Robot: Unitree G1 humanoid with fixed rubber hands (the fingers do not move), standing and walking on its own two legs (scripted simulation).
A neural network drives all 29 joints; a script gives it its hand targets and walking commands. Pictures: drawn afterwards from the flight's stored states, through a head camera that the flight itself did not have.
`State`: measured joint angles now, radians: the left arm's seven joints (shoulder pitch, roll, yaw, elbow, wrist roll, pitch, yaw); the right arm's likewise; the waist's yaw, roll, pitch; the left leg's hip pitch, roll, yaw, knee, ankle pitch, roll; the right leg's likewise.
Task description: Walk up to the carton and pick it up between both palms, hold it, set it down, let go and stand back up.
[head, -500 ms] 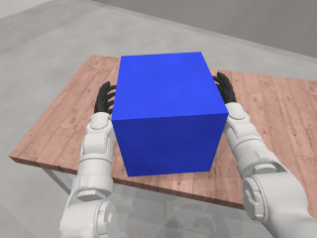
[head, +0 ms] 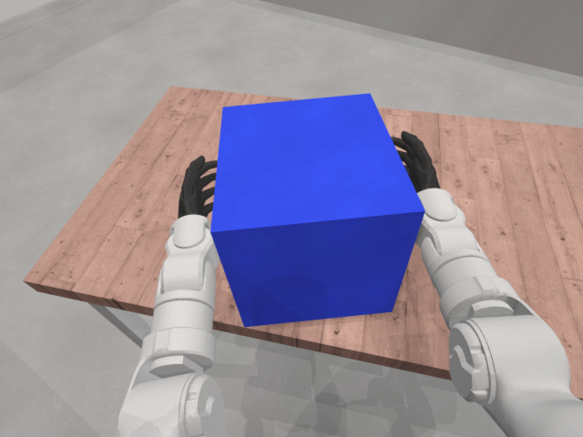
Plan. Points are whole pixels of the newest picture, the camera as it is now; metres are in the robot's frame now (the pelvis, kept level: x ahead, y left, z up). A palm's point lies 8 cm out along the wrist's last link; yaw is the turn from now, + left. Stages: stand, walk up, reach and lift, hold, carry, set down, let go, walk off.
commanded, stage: set down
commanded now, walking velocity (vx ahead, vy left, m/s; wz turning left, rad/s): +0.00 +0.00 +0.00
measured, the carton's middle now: (307, 209) +0.42 +0.08 +0.05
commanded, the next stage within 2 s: none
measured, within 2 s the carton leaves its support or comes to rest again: rests again in 0.24 s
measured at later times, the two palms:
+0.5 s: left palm (195, 217) +0.36 +0.23 +0.08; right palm (422, 197) +0.44 -0.08 +0.09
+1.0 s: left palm (196, 219) +0.36 +0.23 +0.07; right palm (420, 200) +0.44 -0.08 +0.08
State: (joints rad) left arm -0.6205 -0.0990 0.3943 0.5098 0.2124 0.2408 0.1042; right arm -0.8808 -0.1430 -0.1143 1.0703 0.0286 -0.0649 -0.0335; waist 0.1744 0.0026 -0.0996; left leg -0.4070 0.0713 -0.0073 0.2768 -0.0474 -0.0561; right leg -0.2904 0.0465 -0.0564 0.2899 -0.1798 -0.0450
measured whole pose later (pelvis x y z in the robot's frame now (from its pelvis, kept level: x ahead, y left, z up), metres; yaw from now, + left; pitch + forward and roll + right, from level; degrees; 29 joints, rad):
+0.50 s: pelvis -0.01 +0.01 +0.00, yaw -2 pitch +10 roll -1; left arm -0.66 -0.13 0.46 0.62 0.27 0.12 0.09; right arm -0.88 -0.13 -0.31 1.15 -0.13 -0.17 0.02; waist 0.21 -0.01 -0.10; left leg -0.40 0.07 0.04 0.25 -0.03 -0.04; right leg -0.31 0.04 -0.03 0.28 -0.16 -0.03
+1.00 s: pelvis +0.00 +0.01 +0.00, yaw -2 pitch +10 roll -1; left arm -0.61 -0.14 0.47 0.60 0.30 0.02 0.08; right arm -0.84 -0.10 -0.33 1.14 -0.13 -0.23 0.05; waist 0.19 -0.02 -0.08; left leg -0.39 0.07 0.06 0.27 -0.05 -0.03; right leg -0.29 0.03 -0.03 0.28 -0.17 -0.03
